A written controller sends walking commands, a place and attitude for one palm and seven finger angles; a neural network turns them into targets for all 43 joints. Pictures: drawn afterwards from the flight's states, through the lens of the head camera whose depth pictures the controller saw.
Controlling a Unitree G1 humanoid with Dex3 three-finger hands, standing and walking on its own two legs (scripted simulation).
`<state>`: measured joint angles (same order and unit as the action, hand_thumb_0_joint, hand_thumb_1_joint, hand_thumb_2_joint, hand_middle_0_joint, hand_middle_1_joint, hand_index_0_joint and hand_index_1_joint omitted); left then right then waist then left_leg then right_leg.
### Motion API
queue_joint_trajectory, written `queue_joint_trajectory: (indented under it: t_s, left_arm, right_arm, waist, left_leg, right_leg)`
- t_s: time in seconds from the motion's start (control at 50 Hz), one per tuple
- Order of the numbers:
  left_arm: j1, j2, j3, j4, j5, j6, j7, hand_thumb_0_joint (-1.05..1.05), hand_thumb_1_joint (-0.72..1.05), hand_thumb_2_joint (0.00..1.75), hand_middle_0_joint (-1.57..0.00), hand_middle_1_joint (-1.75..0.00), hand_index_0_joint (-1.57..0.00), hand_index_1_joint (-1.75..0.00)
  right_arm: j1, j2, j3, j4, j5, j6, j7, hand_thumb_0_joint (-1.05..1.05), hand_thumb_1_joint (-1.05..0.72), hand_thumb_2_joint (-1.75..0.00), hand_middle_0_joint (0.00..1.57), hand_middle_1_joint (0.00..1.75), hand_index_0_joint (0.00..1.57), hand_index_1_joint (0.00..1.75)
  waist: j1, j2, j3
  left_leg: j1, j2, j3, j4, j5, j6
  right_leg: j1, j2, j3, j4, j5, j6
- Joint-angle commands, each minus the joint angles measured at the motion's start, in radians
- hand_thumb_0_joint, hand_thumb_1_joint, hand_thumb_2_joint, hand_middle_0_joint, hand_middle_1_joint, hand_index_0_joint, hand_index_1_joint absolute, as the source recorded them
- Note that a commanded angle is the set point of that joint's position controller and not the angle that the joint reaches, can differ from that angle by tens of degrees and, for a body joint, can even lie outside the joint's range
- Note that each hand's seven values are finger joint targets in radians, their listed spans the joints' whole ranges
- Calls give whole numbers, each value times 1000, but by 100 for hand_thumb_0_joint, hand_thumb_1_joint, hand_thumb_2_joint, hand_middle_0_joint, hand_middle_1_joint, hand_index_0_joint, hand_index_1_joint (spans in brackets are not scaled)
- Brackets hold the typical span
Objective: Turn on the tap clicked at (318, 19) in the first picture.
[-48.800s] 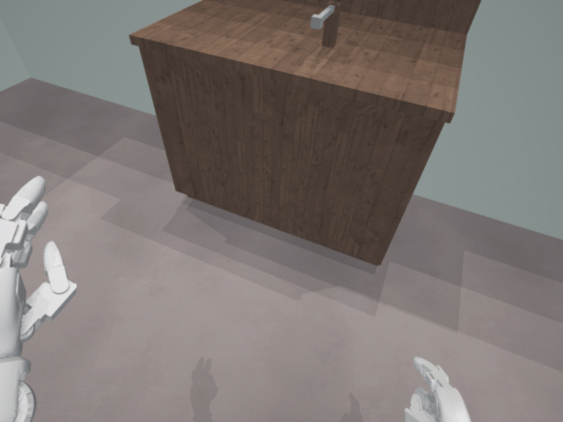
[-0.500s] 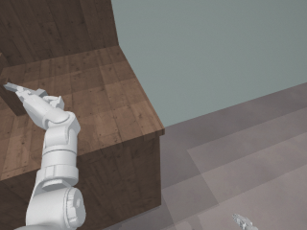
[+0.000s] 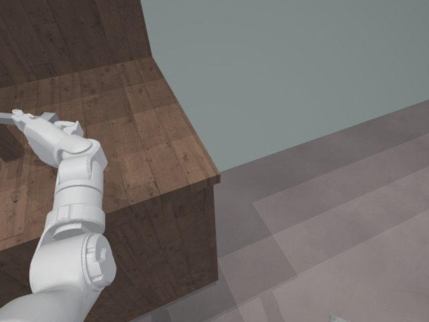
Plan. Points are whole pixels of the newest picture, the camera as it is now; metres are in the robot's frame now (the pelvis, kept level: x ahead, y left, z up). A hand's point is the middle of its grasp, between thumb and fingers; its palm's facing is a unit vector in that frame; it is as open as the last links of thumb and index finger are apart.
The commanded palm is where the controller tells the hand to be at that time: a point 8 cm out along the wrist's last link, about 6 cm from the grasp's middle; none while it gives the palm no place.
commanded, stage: push the lever round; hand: left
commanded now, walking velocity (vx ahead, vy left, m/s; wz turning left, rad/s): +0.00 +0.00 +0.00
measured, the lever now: (49, 122) +0.46 +0.32 +0.16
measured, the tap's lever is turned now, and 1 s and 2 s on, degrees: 57 65 60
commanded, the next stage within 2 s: lift the hand up off the lever in 0.14 s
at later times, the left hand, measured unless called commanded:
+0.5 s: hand (80, 118) +0.47 +0.26 +0.16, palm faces +0.84 -0.54 -0.09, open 8.4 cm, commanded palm +0.40 +0.29 +0.17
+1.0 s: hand (76, 117) +0.46 +0.27 +0.17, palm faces +0.84 -0.54 -0.07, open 8.5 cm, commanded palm +0.40 +0.29 +0.19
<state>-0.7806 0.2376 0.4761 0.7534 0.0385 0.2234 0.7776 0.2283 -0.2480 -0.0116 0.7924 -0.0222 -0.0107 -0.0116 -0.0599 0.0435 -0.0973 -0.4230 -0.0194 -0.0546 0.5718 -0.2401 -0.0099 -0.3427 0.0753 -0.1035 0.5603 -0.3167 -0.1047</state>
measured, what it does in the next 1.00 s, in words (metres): stands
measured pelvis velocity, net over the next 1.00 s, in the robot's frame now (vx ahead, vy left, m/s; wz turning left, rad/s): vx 0.03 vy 0.01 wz -0.02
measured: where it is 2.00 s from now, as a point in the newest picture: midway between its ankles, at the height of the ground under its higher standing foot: outside the picture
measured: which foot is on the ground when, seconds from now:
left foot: down 0.00-1.00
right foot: down 0.00-1.00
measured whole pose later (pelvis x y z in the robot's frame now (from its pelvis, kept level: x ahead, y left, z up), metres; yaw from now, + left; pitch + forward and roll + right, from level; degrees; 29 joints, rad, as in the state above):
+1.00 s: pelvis +0.03 +0.01 +0.01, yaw -1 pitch +4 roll +1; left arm -0.74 0.19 0.49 0.64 0.02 0.30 0.76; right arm 0.22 -0.24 -0.02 0.78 -0.03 -0.01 0.01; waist -0.04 0.04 -0.10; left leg -0.33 -0.02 -0.03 0.52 -0.26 0.00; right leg -0.25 0.07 -0.07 0.50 -0.32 -0.09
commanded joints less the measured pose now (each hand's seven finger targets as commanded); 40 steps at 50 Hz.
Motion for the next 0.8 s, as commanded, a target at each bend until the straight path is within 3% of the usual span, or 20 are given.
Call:
queue_joint_trajectory:
  t_s: [0.0,0.02,0.08,0.14,0.2,0.24,0.3,0.38,0.42,0.48,0.56,0.62,0.68,0.76,0.78]
  left_arm:
    - [-477,328,13,-153,48,-67,11,0,90,90,-15,-15,-15,-15]
    - [-500,306,-7,-140,51,-70,12,0,90,90,-15,-15,-15,-15]
    - [-498,347,32,-96,59,-81,17,0,90,90,-15,-15,-15,-15]
    - [-515,345,30,-72,65,-96,21,0,90,90,-15,-15,-15,-15]
    - [-534,387,57,-54,72,-106,22,0,90,90,-15,-15,-15,-15]
    - [-497,380,63,-54,70,-111,21,0,90,90,-15,-15,-15,-15]
    - [-494,398,73,-90,68,-118,16,0,90,90,-15,-15,-15,-15]
    - [-467,376,63,-128,64,-109,13,0,90,90,-15,-15,-15,-15]
    - [-486,337,30,-160,61,-108,12,0,90,90,-15,-15,-15,-15]
    - [-476,346,45,-179,53,-96,17,0,90,90,-15,-15,-15,-15]
    - [-475,318,26,-217,47,-81,17,0,90,90,-15,-15,-15,-15]
    - [-488,303,8,-255,48,-69,15,0,90,90,-15,-15,-15,-15]
    - [-487,321,22,-262,49,-50,14,0,90,90,-15,-15,-15,-15]
    - [-474,291,2,-312,41,-34,13,0,90,90,-15,-15,-15,-15]
    - [-462,301,13,-320,39,-32,10,0,90,90,-15,-15,-15,-15]
  right_arm:
    - [-24,-128,-39,-110,-6,-35,-3,0,-90,-90,20,30,20,30]
    - [-14,-127,-38,-106,-9,-37,0,0,-90,-90,20,30,20,30]
    - [6,-134,-42,-101,-14,-32,7,0,-90,-90,20,30,20,30]
    - [27,-134,-44,-102,-18,-32,11,0,-90,-90,20,30,20,30]
    - [42,-138,-45,-98,-18,-24,14,0,-90,-90,20,30,20,30]
    - [53,-138,-48,-106,-19,-24,19,0,-90,-90,20,30,20,30]
    - [58,-139,-49,-110,-18,-20,21,0,-90,-90,20,30,20,30]
    - [49,-139,-53,-110,-16,-19,26,0,-90,-90,20,30,20,30]
    - [42,-136,-53,-111,-16,-27,29,0,-90,-90,20,30,20,30]
    - [28,-139,-54,-107,-17,-31,28,0,-90,-90,20,30,20,30]
    - [21,-134,-55,-109,-18,-39,28,0,-90,-90,20,30,20,30]
    - [8,-130,-53,-111,-17,-41,27,0,-90,-90,20,30,20,30]
    - [0,-131,-54,-106,-17,-38,24,0,-90,-90,20,30,20,30]
    - [-10,-127,-51,-118,-14,-40,23,0,-90,-90,20,30,20,30]
    - [-16,-125,-53,-116,-14,-37,22,0,-90,-90,20,30,20,30]
  waist:
    - [4,-54,-267]
    - [-5,-54,-265]
    - [-1,-55,-270]
    - [-9,-76,-282]
    - [-10,-53,-286]
    - [-2,-73,-305]
    - [7,-52,-323]
    - [14,-24,-296]
    - [5,-23,-278]
    - [11,-34,-264]
    - [14,-37,-279]
    - [16,-7,-281]
    - [19,-15,-279]
    - [27,-32,-313]
    - [34,-11,-314]
  left_leg:
    - [42,-11,21,-13,103,53]
    - [45,-12,19,-10,107,54]
    - [34,-10,17,-7,104,54]
    - [24,-10,23,0,112,56]
    - [22,-8,21,-1,116,57]
    - [19,-10,25,2,128,58]
    - [35,-8,26,-8,153,58]
    - [67,-2,29,-21,171,57]
    - [94,1,27,-25,174,59]
    - [101,1,27,-36,166,60]
    - [129,1,31,-39,200,58]
    - [152,2,33,-44,216,57]
    - [163,4,30,-48,235,54]
    - [185,3,36,-44,290,52]
    - [195,5,33,-47,300,50]
  right_leg:
    - [128,-117,112,-92,325,133]
    - [116,-115,110,-90,333,133]
    - [114,-111,101,-85,321,130]
    - [118,-111,106,-80,359,137]
    - [121,-110,105,-76,352,133]
    - [143,-109,107,-74,393,138]
    - [170,-106,103,-70,414,133]
    - [164,-94,90,-81,389,122]
    - [139,-84,84,-89,353,116]
    - [143,-81,80,-100,327,114]
    - [156,-78,76,-99,358,112]
    - [157,-77,77,-101,358,106]
    - [169,-78,70,-102,370,104]
    - [202,-84,74,-91,471,110]
    - [204,-82,68,-90,454,104]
